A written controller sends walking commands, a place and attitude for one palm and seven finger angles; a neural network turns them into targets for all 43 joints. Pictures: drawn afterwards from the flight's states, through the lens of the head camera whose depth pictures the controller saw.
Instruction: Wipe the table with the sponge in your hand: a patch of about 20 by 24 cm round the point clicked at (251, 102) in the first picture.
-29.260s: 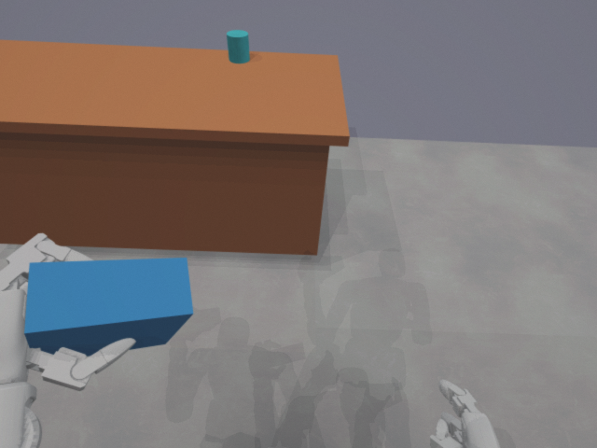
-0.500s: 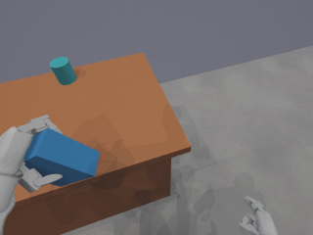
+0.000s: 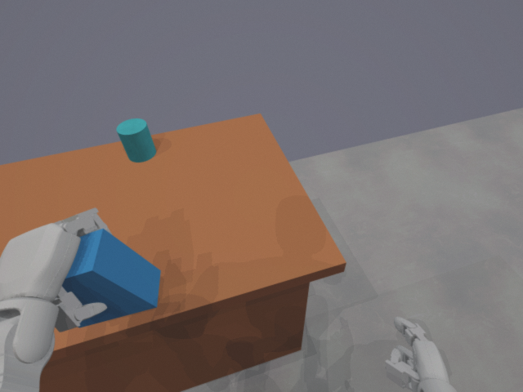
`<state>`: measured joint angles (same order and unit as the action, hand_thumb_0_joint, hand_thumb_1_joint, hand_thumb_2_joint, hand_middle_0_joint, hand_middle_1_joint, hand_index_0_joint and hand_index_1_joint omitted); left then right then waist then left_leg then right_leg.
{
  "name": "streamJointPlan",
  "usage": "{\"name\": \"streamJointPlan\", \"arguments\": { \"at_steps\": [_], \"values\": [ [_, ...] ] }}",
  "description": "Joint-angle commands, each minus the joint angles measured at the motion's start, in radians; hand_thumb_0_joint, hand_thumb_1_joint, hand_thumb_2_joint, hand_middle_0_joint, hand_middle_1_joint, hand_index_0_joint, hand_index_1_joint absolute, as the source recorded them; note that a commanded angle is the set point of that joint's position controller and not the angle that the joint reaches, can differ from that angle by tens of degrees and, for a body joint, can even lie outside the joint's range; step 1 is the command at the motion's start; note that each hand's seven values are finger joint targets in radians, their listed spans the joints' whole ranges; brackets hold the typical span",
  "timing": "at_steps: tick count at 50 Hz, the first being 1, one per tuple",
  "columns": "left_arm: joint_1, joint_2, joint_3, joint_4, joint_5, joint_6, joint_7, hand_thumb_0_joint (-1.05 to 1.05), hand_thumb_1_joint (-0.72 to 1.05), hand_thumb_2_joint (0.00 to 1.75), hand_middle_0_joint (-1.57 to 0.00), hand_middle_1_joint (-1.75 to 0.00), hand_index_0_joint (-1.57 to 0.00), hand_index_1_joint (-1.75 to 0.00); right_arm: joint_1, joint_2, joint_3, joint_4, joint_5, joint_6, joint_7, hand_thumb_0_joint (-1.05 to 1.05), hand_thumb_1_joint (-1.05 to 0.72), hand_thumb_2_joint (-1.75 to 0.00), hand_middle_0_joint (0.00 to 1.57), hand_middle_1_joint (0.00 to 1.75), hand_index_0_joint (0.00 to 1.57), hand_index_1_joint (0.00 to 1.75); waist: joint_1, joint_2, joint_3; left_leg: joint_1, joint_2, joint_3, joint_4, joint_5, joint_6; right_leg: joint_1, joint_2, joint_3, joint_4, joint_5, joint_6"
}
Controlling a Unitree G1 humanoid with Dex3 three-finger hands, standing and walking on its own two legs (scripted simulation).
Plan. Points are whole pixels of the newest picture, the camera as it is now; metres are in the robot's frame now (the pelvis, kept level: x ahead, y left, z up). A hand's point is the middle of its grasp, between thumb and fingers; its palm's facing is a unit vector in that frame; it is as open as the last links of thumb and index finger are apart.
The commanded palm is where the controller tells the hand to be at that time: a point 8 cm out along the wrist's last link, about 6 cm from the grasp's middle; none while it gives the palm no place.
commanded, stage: turn the palm down, sponge in hand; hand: left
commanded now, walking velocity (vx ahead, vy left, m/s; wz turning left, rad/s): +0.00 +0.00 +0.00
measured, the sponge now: (101, 288) +0.22 +0.27 +0.07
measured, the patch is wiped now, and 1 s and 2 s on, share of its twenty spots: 0.00 0.00 0.00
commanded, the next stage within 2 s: move the sponge above the wiping area in 0.94 s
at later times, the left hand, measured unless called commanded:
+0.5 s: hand (60, 283) +0.20 +0.29 +0.12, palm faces +0.11 -0.09 -0.99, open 10.2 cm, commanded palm +0.17 +0.27 +0.18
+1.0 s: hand (99, 276) +0.23 +0.26 +0.10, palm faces +0.02 -0.10 -0.99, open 10.2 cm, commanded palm +0.19 +0.25 +0.18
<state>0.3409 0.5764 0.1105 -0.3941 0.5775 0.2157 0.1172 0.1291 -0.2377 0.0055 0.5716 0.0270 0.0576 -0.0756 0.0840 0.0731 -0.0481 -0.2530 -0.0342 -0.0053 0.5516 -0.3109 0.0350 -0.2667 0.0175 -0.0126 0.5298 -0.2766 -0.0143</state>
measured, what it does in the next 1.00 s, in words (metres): stands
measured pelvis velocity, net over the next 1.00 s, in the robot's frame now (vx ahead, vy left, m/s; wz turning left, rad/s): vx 0.00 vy -0.03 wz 0.00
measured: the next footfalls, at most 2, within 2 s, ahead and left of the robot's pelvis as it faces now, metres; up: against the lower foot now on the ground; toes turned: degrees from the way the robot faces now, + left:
none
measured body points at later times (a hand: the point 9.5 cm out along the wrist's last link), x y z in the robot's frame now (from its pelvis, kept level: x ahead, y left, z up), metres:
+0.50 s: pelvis -0.02 -0.01 +0.01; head -0.02 -0.05 +0.46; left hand +0.19 +0.29 +0.17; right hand +0.22 -0.20 -0.08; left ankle -0.01 +0.09 -0.73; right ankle +0.00 -0.11 -0.73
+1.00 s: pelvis +0.00 -0.03 +0.01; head +0.00 -0.08 +0.46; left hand +0.22 +0.26 +0.16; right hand +0.25 -0.25 -0.08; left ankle -0.01 +0.09 -0.73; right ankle +0.00 -0.11 -0.73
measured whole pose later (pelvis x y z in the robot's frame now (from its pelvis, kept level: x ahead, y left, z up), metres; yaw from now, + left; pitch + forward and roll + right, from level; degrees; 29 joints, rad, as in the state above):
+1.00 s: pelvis +0.00 -0.03 +0.01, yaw +0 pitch -3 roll +0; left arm 0.19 0.50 -0.04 -0.20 0.84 0.41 0.02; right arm 0.02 -0.29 0.01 0.65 0.04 0.07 -0.05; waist 0.11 0.12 0.02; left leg -0.10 -0.01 -0.02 0.38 -0.24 0.01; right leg -0.13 0.04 -0.02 0.40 -0.23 -0.05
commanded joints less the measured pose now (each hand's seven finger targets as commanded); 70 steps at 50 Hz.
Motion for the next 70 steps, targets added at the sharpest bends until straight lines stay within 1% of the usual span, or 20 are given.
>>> {"name": "streamJointPlan", "arguments": {
  "at_steps": [1,3,8,12,13,17,18,22,23,28,32,33,37,43,48,52,53,57,63,70],
  "values": [
    [-0.197,0.214,0.170,-0.113,0.049,0.081,0.038,0.00,0.10,1.30,-1.20,-1.60,-1.20,-1.60,-0.176,-0.136,-0.029,-0.153,0.003,-0.027,-0.005,0.00,-0.90,-0.90,0.20,0.30,0.20,0.30,0.012,0.052,-0.104,0.049,0.050,-0.060,-0.157,0.301,-0.036,0.086,0.001,-0.004,-0.100,0.125,-0.026],
    [-0.219,0.145,0.084,-0.133,0.055,0.107,0.005,0.00,0.10,1.30,-1.20,-1.60,-1.20,-1.60,-0.217,-0.127,-0.014,-0.164,0.014,-0.032,-0.002,0.00,-0.90,-0.90,0.20,0.30,0.20,0.30,-0.002,0.058,-0.077,0.057,0.052,-0.066,-0.181,0.259,-0.036,0.096,0.002,-0.007,-0.111,0.103,-0.028],
    [-0.306,0.152,0.011,-0.159,0.141,0.106,-0.065,0.00,0.10,1.30,-1.20,-1.60,-1.20,-1.60,-0.247,-0.129,0.000,-0.155,0.008,-0.048,-0.006,0.00,-0.90,-0.90,0.20,0.30,0.20,0.30,-0.005,0.022,-0.076,0.067,0.049,-0.084,-0.233,0.172,-0.010,0.122,0.004,0.006,-0.137,0.078,-0.026],
    [-0.324,0.260,0.114,-0.145,0.213,0.064,-0.054,0.00,0.10,1.30,-1.20,-1.60,-1.20,-1.60,-0.265,-0.135,-0.003,-0.134,-0.007,-0.046,-0.003,0.00,-0.90,-0.90,0.20,0.30,0.20,0.30,0.028,0.032,-0.098,0.073,0.046,-0.096,-0.258,0.148,0.000,0.183,0.021,0.036,-0.145,0.077,-0.036],
    [-0.344,0.203,0.070,-0.147,0.224,0.052,-0.045,0.00,0.10,1.30,-1.20,-1.60,-1.20,-1.60,-0.254,-0.115,0.001,-0.133,-0.007,-0.049,0.001,0.00,-0.90,-0.90,0.20,0.30,0.20,0.30,0.019,0.040,-0.110,0.084,0.045,-0.091,-0.251,0.175,-0.006,0.188,0.011,0.019,-0.143,0.080,-0.036],
    [-0.313,0.274,0.165,-0.077,0.256,0.052,0.000,0.00,0.10,1.30,-1.20,-1.60,-1.20,-1.60,-0.278,-0.129,-0.008,-0.100,-0.010,-0.038,0.011,0.00,-0.90,-0.90,0.20,0.30,0.20,0.30,0.051,0.053,-0.108,0.087,0.032,-0.092,-0.252,0.210,-0.010,0.211,0.029,0.065,-0.168,0.095,-0.054],
    [-0.331,0.180,0.084,-0.080,0.245,0.058,0.004,0.00,0.10,1.30,-1.20,-1.60,-1.20,-1.60,-0.277,-0.109,-0.005,-0.107,-0.003,-0.041,0.016,0.00,-0.90,-0.90,0.20,0.30,0.20,0.30,0.033,0.048,-0.103,0.096,0.031,-0.074,-0.241,0.229,-0.012,0.205,0.011,0.033,-0.172,0.096,-0.047],
    [-0.312,0.173,0.059,-0.012,0.257,0.123,-0.007,0.00,0.10,1.30,-1.20,-1.60,-1.20,-1.60,-0.320,-0.131,-0.007,-0.094,0.005,-0.040,0.023,0.00,-0.90,-0.90,0.20,0.30,0.20,0.30,0.034,0.047,-0.048,0.091,0.017,-0.068,-0.253,0.211,-0.010,0.188,0.020,0.068,-0.203,0.084,-0.055],
    [-0.352,0.123,-0.009,-0.019,0.266,0.132,-0.020,0.00,0.10,1.30,-1.20,-1.60,-1.20,-1.60,-0.313,-0.129,-0.003,-0.095,0.006,-0.044,0.025,0.00,-0.90,-0.90,0.20,0.30,0.20,0.30,0.022,0.034,-0.069,0.098,0.016,-0.056,-0.251,0.223,-0.007,0.193,0.007,0.044,-0.199,0.093,-0.047],
    [-0.391,0.136,-0.050,-0.033,0.312,0.158,-0.071,0.00,0.10,1.30,-1.20,-1.60,-1.20,-1.60,-0.327,-0.132,-0.002,-0.107,0.005,-0.057,0.027,0.00,-0.90,-0.90,0.20,0.30,0.20,0.30,0.023,-0.016,-0.108,0.116,-0.004,-0.041,-0.236,0.251,0.016,0.222,0.000,0.067,-0.208,0.107,-0.044],
    [-0.349,0.248,0.078,-0.080,0.311,0.106,-0.068,0.00,0.10,1.30,-1.20,-1.60,-1.20,-1.60,-0.325,-0.132,-0.013,-0.108,-0.007,-0.057,0.021,0.00,-0.90,-0.90,0.20,0.30,0.20,0.30,0.043,-0.041,-0.144,0.152,-0.010,-0.048,-0.218,0.288,0.023,0.253,0.010,0.120,-0.215,0.145,-0.049],
    [-0.365,0.206,0.040,-0.064,0.324,0.096,-0.065,0.00,0.10,1.30,-1.20,-1.60,-1.20,-1.60,-0.310,-0.118,-0.005,-0.111,-0.010,-0.062,0.024,0.00,-0.90,-0.90,0.20,0.30,0.20,0.30,0.043,-0.051,-0.158,0.147,-0.012,-0.035,-0.211,0.309,0.024,0.258,-0.004,0.087,-0.204,0.165,-0.042],
    [-0.314,0.247,0.118,-0.047,0.316,0.088,-0.024,0.00,0.10,1.30,-1.20,-1.60,-1.20,-1.60,-0.305,-0.129,-0.022,-0.094,-0.007,-0.051,0.029,0.00,-0.90,-0.90,0.20,0.30,0.20,0.30,0.054,-0.010,-0.126,0.154,-0.014,-0.045,-0.203,0.337,0.016,0.246,0.013,0.138,-0.215,0.207,-0.059],
    [-0.334,0.132,-0.003,0.004,0.288,0.160,-0.028,0.00,0.10,1.30,-1.20,-1.60,-1.20,-1.60,-0.316,-0.135,-0.018,-0.098,0.009,-0.048,0.036,0.00,-0.90,-0.90,0.20,0.30,0.20,0.30,0.028,-0.013,-0.103,0.131,-0.014,-0.023,-0.194,0.356,0.015,0.238,-0.007,0.099,-0.199,0.265,-0.043],
    [-0.350,0.139,-0.034,-0.039,0.296,0.182,-0.070,0.00,0.10,1.30,-1.20,-1.60,-1.20,-1.60,-0.321,-0.134,-0.015,-0.116,0.009,-0.049,0.028,0.00,-0.90,-0.90,0.20,0.30,0.20,0.30,0.023,-0.035,-0.128,0.136,-0.020,-0.022,-0.185,0.368,0.026,0.254,-0.013,0.102,-0.180,0.295,-0.036],
    [-0.336,0.248,0.073,-0.097,0.321,0.146,-0.066,0.00,0.10,1.30,-1.20,-1.60,-1.20,-1.60,-0.320,-0.142,-0.022,-0.115,-0.004,-0.044,0.028,0.00,-0.90,-0.90,0.20,0.30,0.20,0.30,0.049,-0.036,-0.189,0.170,-0.022,-0.037,-0.172,0.413,0.027,0.277,0.002,0.144,-0.168,0.347,-0.049],
    [-0.322,0.164,0.005,-0.111,0.316,0.133,-0.061,0.00,0.10,1.30,-1.20,-1.60,-1.20,-1.60,-0.301,-0.120,-0.021,-0.127,0.000,-0.049,0.029,0.00,-0.90,-0.90,0.20,0.30,0.20,0.30,0.035,-0.025,-0.197,0.162,-0.018,-0.021,-0.167,0.427,0.028,0.286,-0.012,0.103,-0.153,0.362,-0.040],
    [-0.273,0.209,0.075,-0.050,0.326,0.130,-0.029,0.00,0.10,1.30,-1.20,-1.60,-1.20,-1.60,-0.295,-0.138,-0.030,-0.100,-0.002,-0.039,0.037,0.00,-0.90,-0.90,0.20,0.30,0.20,0.30,0.050,-0.026,-0.150,0.157,-0.013,-0.037,-0.170,0.435,0.017,0.249,0.008,0.134,-0.162,0.368,-0.057],
    [-0.377,0.088,-0.067,0.000,0.321,0.192,-0.030,0.00,0.10,1.30,-1.20,-1.60,-1.20,-1.60,-0.316,-0.134,-0.019,-0.101,0.014,-0.030,0.040,0.00,-0.90,-0.90,0.20,0.30,0.20,0.30,0.021,-0.033,-0.107,0.125,-0.007,-0.028,-0.190,0.368,0.014,0.207,-0.003,0.085,-0.168,0.277,-0.047],
    [-0.543,0.107,-0.102,0.048,0.361,0.177,-0.043,0.00,0.10,1.30,-1.20,-1.60,-1.20,-1.60,-0.313,-0.133,-0.017,-0.085,0.005,-0.032,0.021,0.00,-0.90,-0.90,0.20,0.30,0.20,0.30,0.015,-0.049,-0.156,0.152,-0.013,-0.033,-0.203,0.332,0.020,0.212,0.001,0.083,-0.180,0.230,-0.047]
  ]
}}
